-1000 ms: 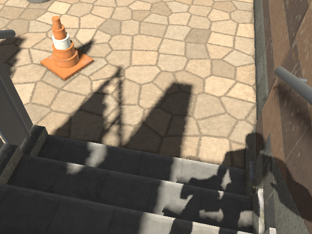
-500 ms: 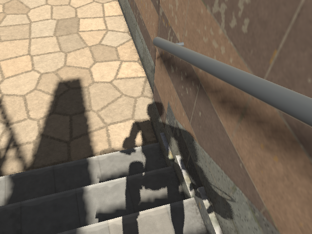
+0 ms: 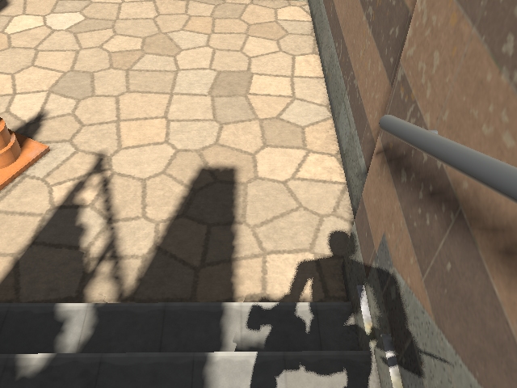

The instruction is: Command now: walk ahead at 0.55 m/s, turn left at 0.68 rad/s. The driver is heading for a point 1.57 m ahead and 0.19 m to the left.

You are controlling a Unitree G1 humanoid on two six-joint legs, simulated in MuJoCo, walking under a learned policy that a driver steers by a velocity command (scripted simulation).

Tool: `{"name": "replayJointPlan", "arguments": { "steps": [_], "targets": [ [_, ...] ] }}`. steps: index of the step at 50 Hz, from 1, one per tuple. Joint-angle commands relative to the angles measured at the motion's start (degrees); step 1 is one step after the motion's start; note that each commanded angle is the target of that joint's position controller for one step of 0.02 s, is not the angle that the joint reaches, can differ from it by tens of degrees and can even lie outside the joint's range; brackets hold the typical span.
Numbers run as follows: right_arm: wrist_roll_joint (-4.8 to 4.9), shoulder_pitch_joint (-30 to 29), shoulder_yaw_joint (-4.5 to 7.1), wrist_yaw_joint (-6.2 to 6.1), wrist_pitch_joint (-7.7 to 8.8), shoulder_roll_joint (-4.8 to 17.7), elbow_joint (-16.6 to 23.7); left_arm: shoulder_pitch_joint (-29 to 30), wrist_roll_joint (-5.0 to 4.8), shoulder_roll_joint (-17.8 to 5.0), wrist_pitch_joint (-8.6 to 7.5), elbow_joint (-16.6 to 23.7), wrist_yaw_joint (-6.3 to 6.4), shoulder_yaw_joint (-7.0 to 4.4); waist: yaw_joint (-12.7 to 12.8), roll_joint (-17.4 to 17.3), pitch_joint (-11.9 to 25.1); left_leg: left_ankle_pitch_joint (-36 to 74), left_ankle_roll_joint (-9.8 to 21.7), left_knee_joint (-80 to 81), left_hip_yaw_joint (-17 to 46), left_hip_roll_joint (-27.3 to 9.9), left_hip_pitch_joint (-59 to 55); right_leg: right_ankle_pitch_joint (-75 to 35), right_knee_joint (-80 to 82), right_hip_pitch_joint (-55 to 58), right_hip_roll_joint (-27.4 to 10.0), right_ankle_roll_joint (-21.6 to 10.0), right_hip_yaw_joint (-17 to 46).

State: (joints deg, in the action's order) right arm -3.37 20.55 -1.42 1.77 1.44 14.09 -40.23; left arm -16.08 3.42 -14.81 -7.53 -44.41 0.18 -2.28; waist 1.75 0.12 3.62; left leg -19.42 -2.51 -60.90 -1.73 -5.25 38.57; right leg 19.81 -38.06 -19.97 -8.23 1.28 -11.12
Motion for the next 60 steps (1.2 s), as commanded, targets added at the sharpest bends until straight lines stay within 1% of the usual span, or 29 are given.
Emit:
{"name": "replayJointPlan", "arguments": {
  "steps": [1,2,3,4,6,8,13,18,21,25,27,28,29,30,32,33,35,37,39,43,44,46,47,48,52,54,56,58,60],
  "targets": [
    [-0.95,-5.52,1.41,0.61,2.57,2.38,4.87,3.55,-0.65,-8.51,-0.84,5.62,0.48,-3.01,-0.84,6.08,-5.11,1.58,3.16,5.67,-2.18,-0.11,-4.65,21.64,23.46,0.13,-17.03,-8.72,13.77],
    [-0.43,-7.62,1.67,0.94,3.11,2.66,4.24,4.80,-0.83,-8.93,-0.24,6.17,0.30,-3.11,-0.83,6.32,-6.36,4.41,3.46,11.32,-3.80,0.67,-6.41,19.30,21.24,1.36,-15.57,-7.55,9.92],
    [2.62,-0.47,2.02,0.98,-0.13,0.49,4.73,-0.72,-5.66,-13.83,3.75,0.27,-0.14,-5.42,-4.79,12.89,0.29,-10.36,6.17,18.38,-4.93,6.50,-18.74,19.76,5.98,2.05,-9.00,-3.40,-0.70],
    [2.84,6.22,2.80,1.43,-2.13,1.38,1.15,-2.48,-3.88,-10.56,6.14,0.55,-0.07,-4.46,-6.20,2.44,-0.12,-11.37,6.38,21.92,-7.73,11.16,-29.32,15.45,-7.56,-5.70,-5.48,-3.59,-3.95],
    [5.38,15.12,3.92,-0.61,-2.87,10.95,1.49,15.22,-0.83,1.94,8.00,8.31,-1.27,-0.08,-13.47,-23.17,-8.94,-1.60,13.22,31.66,33.43,-4.06,-40.95,18.32,-50.47,-49.32,4.09,-2.22,6.21],
    [4.22,16.62,5.60,-2.54,-3.55,14.10,0.72,18.70,-0.24,-3.72,6.08,12.22,-1.17,-1.09,-11.56,-7.57,-0.96,-10.38,20.90,37.48,50.77,-13.49,-40.25,8.39,-42.54,-51.74,1.93,-1.09,19.60],
    [2.56,1.94,5.07,-1.77,0.01,8.68,1.75,7.96,0.49,-8.08,8.88,2.88,0.95,-2.34,0.76,-1.88,-5.73,-2.22,17.44,35.93,30.38,-0.12,-17.88,-17.71,-28.09,-29.81,3.41,1.28,16.72],
    [5.37,6.60,5.60,-3.34,0.87,6.82,-3.59,14.35,-0.42,-4.22,7.06,2.26,-1.93,-0.98,-2.34,-4.70,-3.85,6.92,14.19,26.04,20.61,7.94,-14.85,-47.10,-4.06,-11.06,8.55,-2.25,11.07],
    [2.76,3.99,5.44,-2.89,0.45,6.57,-3.64,11.21,-2.58,-3.57,5.86,1.50,-2.22,-1.38,-2.00,-6.46,-3.62,7.50,13.33,21.30,19.73,8.96,-8.76,-52.42,-4.81,1.82,11.11,-4.21,8.08],
    [0.59,6.82,5.00,-3.76,0.39,5.67,-6.87,3.99,-1.35,-2.62,5.96,-0.82,-0.03,-1.18,-3.82,-4.11,-9.67,28.90,13.22,3.42,13.79,10.42,-19.22,-26.92,3.03,3.43,14.92,-4.99,0.49],
    [-1.21,6.39,4.76,-4.85,0.47,5.57,-9.35,-8.62,-2.74,-3.82,6.21,-5.16,1.75,-2.07,0.16,-2.31,-8.03,46.43,15.12,-15.59,13.09,7.68,-29.55,-21.31,19.84,7.15,10.78,-8.01,5.33],
    [-0.06,0.45,5.38,-5.83,-0.02,5.46,-9.44,-21.44,-2.85,-4.73,5.79,-8.55,1.58,-3.16,9.61,0.98,-6.47,43.50,12.96,-46.10,9.20,9.04,-22.44,-30.64,27.15,17.01,3.48,-15.80,13.24],
    [-1.31,-9.69,4.03,-4.93,0.20,0.59,-6.83,-27.12,-4.73,-1.61,5.67,-11.02,0.29,-1.60,12.34,7.03,-6.01,-14.84,12.67,-66.32,1.09,15.21,2.37,-42.08,14.88,30.81,0.42,-16.51,16.81],
    [0.70,-6.14,1.89,-4.21,1.27,-4.36,0.05,-26.47,-3.24,-0.43,5.57,-11.60,-0.58,0.45,1.63,13.85,-3.68,-21.94,11.24,-64.02,5.80,14.28,24.46,-65.00,-7.65,42.50,-2.65,-16.15,26.55],
    [-0.33,-5.81,2.25,-3.38,3.10,3.05,0.04,-22.40,-2.48,-8.85,3.97,-10.89,-0.35,-3.12,2.34,9.73,1.23,-14.54,7.51,-42.66,11.83,6.63,32.36,-14.61,8.10,42.34,-11.26,-29.57,53.55],
    [-1.84,-12.64,3.53,-3.91,3.35,7.04,-1.80,-16.73,-2.47,-4.89,3.06,-10.10,0.14,-2.26,0.40,-0.10,-9.26,-10.90,5.64,-35.75,13.99,2.99,35.74,-6.39,10.04,30.10,-10.23,-27.75,56.28],
    [0.61,-21.68,4.25,-2.85,2.75,9.47,0.31,-11.98,-3.21,-2.76,1.93,-8.73,1.59,-0.26,-3.51,-8.52,-17.04,7.11,0.35,-0.64,10.48,1.79,16.19,-5.72,11.81,-0.67,-0.90,-22.96,47.17],
    [-0.16,-15.51,2.79,-1.53,1.43,2.26,-4.52,-11.95,-2.76,-9.48,2.31,-7.88,1.00,-2.02,-3.39,2.23,-10.15,22.67,1.24,-4.74,1.62,5.44,-12.04,-23.63,10.80,-16.03,1.67,-20.49,39.78],
    [2.09,-14.08,3.33,-0.61,3.68,2.96,-4.74,-10.60,-5.78,-1.21,1.00,-8.28,1.07,-0.29,-4.14,0.21,-9.52,56.31,3.58,16.97,5.11,3.52,-18.25,-5.13,-1.72,-17.87,11.60,-15.51,33.03],
    [3.27,-20.72,1.71,-1.24,2.86,-3.65,-1.48,-19.09,-3.98,-1.06,3.63,-11.54,0.69,-0.03,5.35,6.39,-9.93,43.38,1.51,29.58,-1.79,10.14,-31.79,-6.46,-10.46,-13.69,13.20,-13.36,31.29],
    [2.77,-14.71,2.35,-1.66,3.60,-2.93,-3.11,-18.05,-2.57,-0.59,4.61,-12.15,1.57,0.32,2.54,6.52,-7.91,47.64,2.18,29.35,2.87,8.35,-36.96,-8.73,-19.98,-12.22,13.01,-12.68,31.88],
    [1.74,16.16,5.73,-2.88,3.65,4.05,-11.36,-7.59,-1.78,-6.78,4.88,-9.85,1.14,-1.27,-16.44,1.97,2.57,41.59,4.54,32.20,3.84,4.11,-61.94,-29.43,-54.60,-18.53,13.54,-11.93,26.71],
    [0.93,12.77,6.48,-2.50,3.61,6.66,-10.70,-10.76,-3.07,-4.54,5.12,-10.40,2.07,-1.86,-13.66,-4.21,-4.38,43.86,8.90,43.15,13.89,-7.58,-58.79,16.29,-77.51,-25.58,18.93,-11.82,20.74],
    [0.46,8.62,5.77,-1.03,4.52,6.59,-11.05,-19.44,-5.73,0.20,5.39,-6.77,3.36,-0.81,-1.46,-12.21,3.19,81.93,7.84,16.12,18.96,-19.05,-73.75,21.50,-75.17,-38.20,11.95,-10.94,20.03],
    [2.35,8.02,5.81,-0.74,6.12,1.16,-12.69,1.58,1.53,-1.63,7.21,-3.63,1.58,-2.06,-5.22,-4.98,-7.96,23.04,15.43,26.94,26.52,-21.81,-41.52,1.87,-57.79,-47.07,0.00,-9.69,21.32],
    [2.95,1.63,4.70,-2.11,6.65,0.44,-13.10,6.58,-1.50,0.70,8.17,-1.59,-1.20,-1.82,0.07,-3.73,-18.27,10.18,10.62,34.34,14.56,-16.10,-11.81,-15.83,-30.17,-28.88,0.25,-5.37,19.62],
    [2.44,-3.87,6.33,-2.78,6.59,6.71,-12.25,-0.65,-0.13,-0.12,8.72,-4.30,-2.94,-1.92,3.78,-8.52,-12.63,12.22,9.00,31.43,6.48,-13.59,-4.47,-26.18,-31.30,-12.28,5.12,-6.16,7.95],
    [3.72,-4.93,4.47,-2.97,8.64,-1.19,-14.34,3.76,-2.54,1.99,6.99,-3.16,-5.36,-1.22,4.99,-2.40,-11.92,-8.01,3.25,27.58,-4.67,-6.48,0.57,-64.03,-9.05,-2.22,3.53,-9.03,11.32],
    [2.85,-5.04,5.46,-2.56,8.67,3.21,-15.58,5.86,-2.87,0.49,7.08,-4.18,-5.24,-1.26,2.93,-3.89,-11.86,-1.23,2.87,24.12,-9.98,-5.32,-2.23,-60.15,-5.32,7.61,7.03,-9.03,3.10]
  ]
}}
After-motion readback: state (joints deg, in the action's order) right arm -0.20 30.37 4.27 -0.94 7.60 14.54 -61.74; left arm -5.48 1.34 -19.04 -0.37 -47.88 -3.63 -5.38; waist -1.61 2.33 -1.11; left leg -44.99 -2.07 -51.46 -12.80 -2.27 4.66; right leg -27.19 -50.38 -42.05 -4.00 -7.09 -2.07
